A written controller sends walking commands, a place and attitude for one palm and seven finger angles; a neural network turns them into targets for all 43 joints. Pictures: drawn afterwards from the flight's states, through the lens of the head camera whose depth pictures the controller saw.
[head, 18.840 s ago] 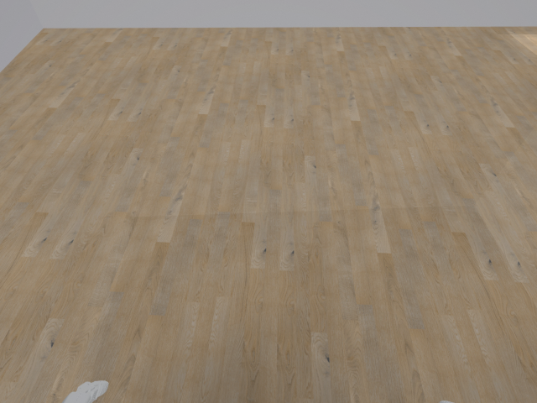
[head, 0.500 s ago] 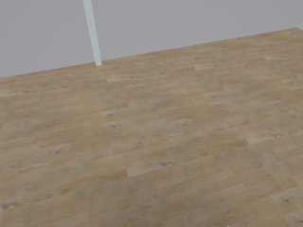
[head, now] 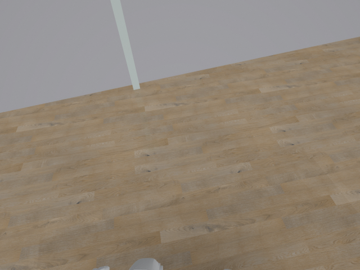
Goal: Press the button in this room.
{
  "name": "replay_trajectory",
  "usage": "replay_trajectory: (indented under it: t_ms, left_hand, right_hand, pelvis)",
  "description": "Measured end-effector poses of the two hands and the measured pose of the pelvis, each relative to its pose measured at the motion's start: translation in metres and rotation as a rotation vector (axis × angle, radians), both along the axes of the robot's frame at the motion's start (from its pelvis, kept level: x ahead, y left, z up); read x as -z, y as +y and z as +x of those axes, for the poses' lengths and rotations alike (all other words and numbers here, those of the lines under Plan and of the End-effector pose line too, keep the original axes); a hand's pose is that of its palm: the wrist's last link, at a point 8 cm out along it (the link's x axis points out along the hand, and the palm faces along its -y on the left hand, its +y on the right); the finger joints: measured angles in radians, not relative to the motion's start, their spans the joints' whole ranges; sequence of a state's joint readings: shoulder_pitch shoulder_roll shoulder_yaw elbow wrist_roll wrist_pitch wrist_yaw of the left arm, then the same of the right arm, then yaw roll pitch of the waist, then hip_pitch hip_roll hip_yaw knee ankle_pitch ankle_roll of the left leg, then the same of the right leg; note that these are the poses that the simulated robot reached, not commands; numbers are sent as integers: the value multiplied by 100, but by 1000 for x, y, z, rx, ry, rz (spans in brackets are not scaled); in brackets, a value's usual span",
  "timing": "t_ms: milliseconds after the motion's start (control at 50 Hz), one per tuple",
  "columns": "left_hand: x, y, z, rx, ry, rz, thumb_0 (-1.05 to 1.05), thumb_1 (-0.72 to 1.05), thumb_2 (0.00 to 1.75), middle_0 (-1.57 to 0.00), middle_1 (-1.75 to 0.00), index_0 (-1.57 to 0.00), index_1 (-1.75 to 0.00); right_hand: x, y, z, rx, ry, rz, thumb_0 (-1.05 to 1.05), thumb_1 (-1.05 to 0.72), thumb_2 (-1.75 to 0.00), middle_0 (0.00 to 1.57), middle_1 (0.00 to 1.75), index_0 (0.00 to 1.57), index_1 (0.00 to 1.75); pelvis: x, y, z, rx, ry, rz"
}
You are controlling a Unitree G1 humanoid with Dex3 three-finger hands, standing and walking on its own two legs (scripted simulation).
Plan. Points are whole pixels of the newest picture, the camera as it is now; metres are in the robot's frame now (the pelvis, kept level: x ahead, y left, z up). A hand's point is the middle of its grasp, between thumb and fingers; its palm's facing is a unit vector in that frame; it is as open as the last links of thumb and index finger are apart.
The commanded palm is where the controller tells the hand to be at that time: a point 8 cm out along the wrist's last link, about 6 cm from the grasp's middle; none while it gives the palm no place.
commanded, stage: turn or walk to find it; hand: left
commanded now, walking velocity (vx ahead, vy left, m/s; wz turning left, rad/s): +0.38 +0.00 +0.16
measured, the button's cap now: out of the picture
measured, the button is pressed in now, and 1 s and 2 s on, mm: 0 0 0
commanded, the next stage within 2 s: stand and wait in 0.74 s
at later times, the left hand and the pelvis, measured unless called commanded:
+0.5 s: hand out of the picture +0.15 +0.23 -0.17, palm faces +0.12 -0.98 -0.13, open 7.4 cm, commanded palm none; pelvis +0.19 +0.07 +0.01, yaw +3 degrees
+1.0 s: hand (137, 154) +0.49 +0.18 -0.15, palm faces +0.04 -0.98 -0.21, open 7.4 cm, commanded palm none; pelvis +0.39 +0.00 +0.00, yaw +4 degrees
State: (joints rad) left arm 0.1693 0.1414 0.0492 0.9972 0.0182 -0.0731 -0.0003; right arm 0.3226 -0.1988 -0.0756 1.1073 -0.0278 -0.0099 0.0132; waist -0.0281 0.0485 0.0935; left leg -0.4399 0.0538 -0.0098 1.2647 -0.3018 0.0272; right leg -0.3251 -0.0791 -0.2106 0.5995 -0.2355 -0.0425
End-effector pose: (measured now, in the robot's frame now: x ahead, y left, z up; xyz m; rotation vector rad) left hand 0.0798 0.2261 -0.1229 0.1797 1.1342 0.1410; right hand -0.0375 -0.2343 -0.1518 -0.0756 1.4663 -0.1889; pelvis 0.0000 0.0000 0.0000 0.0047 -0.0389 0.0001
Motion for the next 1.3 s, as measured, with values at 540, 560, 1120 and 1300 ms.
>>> replay_trajectory:
  t_ms: [540,560,1120,1300]
  left_hand:
    - [13,67,102,-143,264,-89,1,91,90,-19,-30,-20,-30]
    - [11,70,122,-137,230,-80,1,91,90,-19,-30,-20,-30]
    - [-9,9,398,-99,33,16,-3,95,90,-20,-30,-20,-30]
    - [15,21,366,-180,136,-48,-1,93,90,-20,-30,-20,-30]
  right_hand:
    - [-42,69,318,-135,-302,-84,-4,-96,-89,21,30,20,30]
    - [-42,67,316,-130,-274,-85,-3,-96,-89,21,30,20,30]
    - [-8,11,480,-122,-98,8,0,-92,-90,20,29,19,29]
    - [-25,27,552,-207,-234,-52,0,-93,-90,20,29,19,29]
  pelvis:
    - [-16,70,208,-49,18,-13]
    - [-17,70,216,-50,20,-10]
    - [-11,0,415,-92,17,6]
    - [-8,18,436,-94,-3,-20]
